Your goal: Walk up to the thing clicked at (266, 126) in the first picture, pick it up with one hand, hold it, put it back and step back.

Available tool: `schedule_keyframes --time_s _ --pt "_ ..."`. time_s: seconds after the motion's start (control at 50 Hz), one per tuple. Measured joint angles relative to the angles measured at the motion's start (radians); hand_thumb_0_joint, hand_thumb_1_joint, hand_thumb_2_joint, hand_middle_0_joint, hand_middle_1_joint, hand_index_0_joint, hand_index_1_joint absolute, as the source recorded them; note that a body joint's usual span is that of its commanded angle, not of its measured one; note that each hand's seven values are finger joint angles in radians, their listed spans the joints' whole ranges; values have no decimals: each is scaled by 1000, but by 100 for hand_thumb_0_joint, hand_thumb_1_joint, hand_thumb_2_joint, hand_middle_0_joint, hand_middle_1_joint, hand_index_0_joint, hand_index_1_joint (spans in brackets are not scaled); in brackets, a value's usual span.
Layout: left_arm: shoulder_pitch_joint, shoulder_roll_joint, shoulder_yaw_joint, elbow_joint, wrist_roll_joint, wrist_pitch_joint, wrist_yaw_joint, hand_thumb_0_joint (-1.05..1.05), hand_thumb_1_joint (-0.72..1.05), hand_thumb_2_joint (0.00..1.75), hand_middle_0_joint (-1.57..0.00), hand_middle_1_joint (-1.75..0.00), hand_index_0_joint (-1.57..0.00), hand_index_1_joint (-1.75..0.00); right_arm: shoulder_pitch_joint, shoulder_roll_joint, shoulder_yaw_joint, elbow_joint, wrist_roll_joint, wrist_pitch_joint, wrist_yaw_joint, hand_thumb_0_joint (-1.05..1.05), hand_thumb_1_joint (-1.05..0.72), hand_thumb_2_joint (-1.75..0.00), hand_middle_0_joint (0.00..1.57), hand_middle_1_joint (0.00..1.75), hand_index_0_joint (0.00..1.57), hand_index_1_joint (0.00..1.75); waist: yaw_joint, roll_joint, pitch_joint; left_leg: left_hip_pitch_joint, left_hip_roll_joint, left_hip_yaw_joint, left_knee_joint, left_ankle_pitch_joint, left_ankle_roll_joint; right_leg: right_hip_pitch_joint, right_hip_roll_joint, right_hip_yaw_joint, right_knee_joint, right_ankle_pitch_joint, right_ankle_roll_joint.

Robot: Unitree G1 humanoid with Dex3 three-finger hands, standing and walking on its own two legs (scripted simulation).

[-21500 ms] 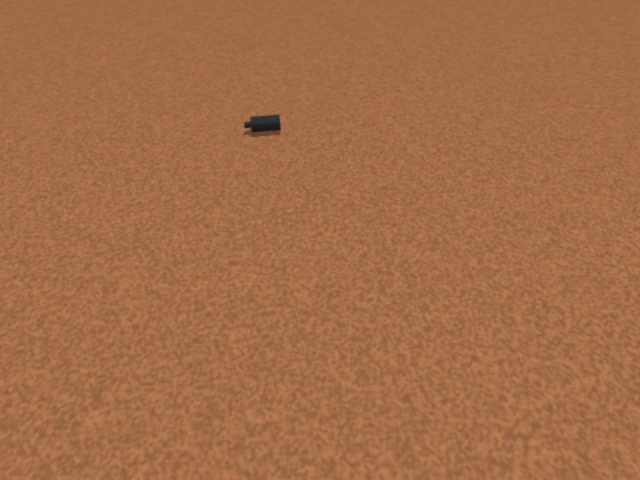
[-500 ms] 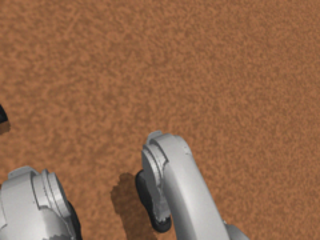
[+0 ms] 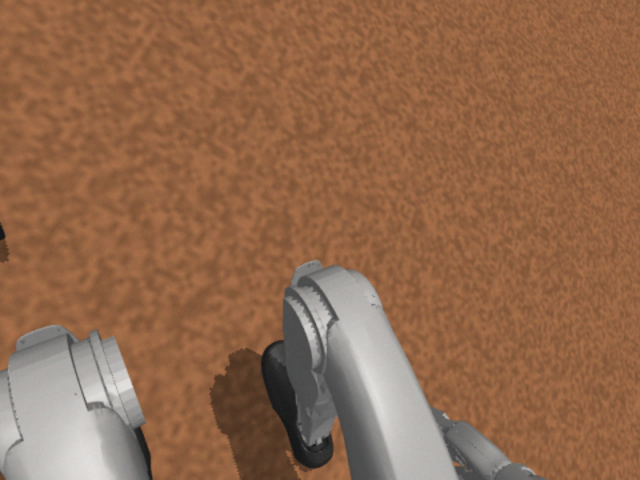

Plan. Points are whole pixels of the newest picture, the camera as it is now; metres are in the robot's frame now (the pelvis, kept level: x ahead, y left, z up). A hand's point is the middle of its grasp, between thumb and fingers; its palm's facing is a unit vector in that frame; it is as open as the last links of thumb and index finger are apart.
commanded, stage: rest palm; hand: left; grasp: from above
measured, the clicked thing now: out of the picture +0.42 +0.37 -0.26
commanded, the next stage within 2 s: close in 0.32 s
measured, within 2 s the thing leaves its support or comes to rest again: leaves its support in 1.96 s
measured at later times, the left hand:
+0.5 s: hand out of the picture +0.42 +0.34 -0.24, palm faces -0.41 -0.22 -0.88, open 13.9 cm
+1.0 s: hand out of the picture +0.41 +0.35 -0.24, palm faces -0.40 -0.21 -0.89, open 11.9 cm
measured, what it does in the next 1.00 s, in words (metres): stands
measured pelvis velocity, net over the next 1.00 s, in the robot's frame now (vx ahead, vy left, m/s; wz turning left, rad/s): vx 0.00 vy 0.00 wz -0.02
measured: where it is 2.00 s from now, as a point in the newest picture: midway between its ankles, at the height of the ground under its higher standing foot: (225, 458)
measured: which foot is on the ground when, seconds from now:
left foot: down 0.00-1.00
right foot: down 0.00-1.00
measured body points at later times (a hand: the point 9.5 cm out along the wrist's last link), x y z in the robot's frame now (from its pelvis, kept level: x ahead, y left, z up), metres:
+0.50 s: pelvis +0.00 +0.00 +0.00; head +0.27 +0.13 +0.34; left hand +0.43 +0.35 -0.19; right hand +0.07 -0.24 -0.07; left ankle +0.07 +0.13 -0.27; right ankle +0.11 -0.12 -0.27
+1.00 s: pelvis +0.00 +0.00 +0.00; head +0.27 +0.13 +0.34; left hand +0.43 +0.35 -0.19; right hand +0.07 -0.25 -0.06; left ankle +0.07 +0.13 -0.27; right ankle +0.11 -0.12 -0.27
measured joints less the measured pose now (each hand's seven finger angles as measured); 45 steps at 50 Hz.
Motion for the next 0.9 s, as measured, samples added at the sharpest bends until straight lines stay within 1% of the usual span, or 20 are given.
schedule_keyframes --time_s 0.04,0.08,0.14,0.2,0.26,0.4,0.48,0.6,0.68,0.82,0.9 --pt "-5 3 -3 4 -1 3 6 0 -52 98 -9 -100 -8 -100 1 -1 6 0 -1 -5 4 0 -90 -90 20 30 20 30 -3 -4 5 0 1 0 1 1 2 0 1 0 -1 2 2" --pt "-7 11 9 9 -2 6 13 0 -52 98 -9 -101 -8 -101 2 0 10 -1 -2 -10 8 0 -90 -90 20 30 20 30 -7 -7 11 -1 2 -1 2 1 3 0 2 0 -1 3 4" --pt "-9 18 6 7 -8 16 19 0 -52 97 -9 -101 -8 -101 9 2 14 0 -3 -18 12 0 -90 -90 20 30 20 30 -11 -11 18 -1 2 -2 4 0 4 1 4 -1 -1 3 4" --pt "-7 22 13 -3 -20 20 19 0 -51 97 -9 -101 -8 -101 14 3 22 2 -3 -19 14 0 -90 -90 20 30 20 30 -11 -10 21 -1 3 -6 5 -3 3 1 5 -4 -3 3 4" --pt "-5 24 11 6 -27 26 21 0 -51 96 -9 -102 -8 -101 16 5 27 5 -6 -20 18 0 -90 -90 20 30 20 30 -15 -5 20 0 3 -8 5 -6 3 2 5 -6 -5 0 4" --pt "6 35 35 12 -41 18 5 0 -50 97 -10 -102 -9 -102 17 5 32 -1 -4 -18 19 0 -90 -90 20 30 20 30 -22 4 27 6 3 -11 4 -10 1 8 5 -9 -8 -2 4" --pt "11 43 41 11 -41 6 -1 0 -49 97 -11 -103 -10 -102 17 3 38 -6 -6 -14 19 0 -90 -90 20 30 20 30 -23 3 34 10 3 -14 3 -7 -3 9 5 -11 -7 2 3" --pt "16 53 50 9 -37 -7 -4 0 -41 92 -15 -100 -15 -98 17 -2 40 -6 -11 -4 11 0 -90 -90 20 30 20 30 -19 -3 38 10 4 -17 2 -2 -5 6 8 -13 -8 11 2" --pt "15 49 35 14 -32 -9 4 0 -36 87 -18 -97 -19 -95 17 -6 35 -4 -14 2 3 0 -90 -90 20 30 20 30 -15 -3 36 9 5 -16 0 -1 -5 5 8 -13 -10 12 0" --pt "8 57 35 14 -26 -8 14 0 -27 81 -25 -92 -25 -90 12 -10 31 -4 -16 0 1 0 -89 -90 20 30 20 30 -18 -8 34 11 5 -17 -3 -5 -4 8 7 -13 -14 8 2" --pt "4 57 24 11 -32 -1 20 0 -22 77 -28 -89 -29 -86 7 -7 30 -4 -20 0 0 0 -89 -90 20 30 20 30 -18 -11 36 13 5 -18 -3 -6 -3 13 8 -15 -18 7 3"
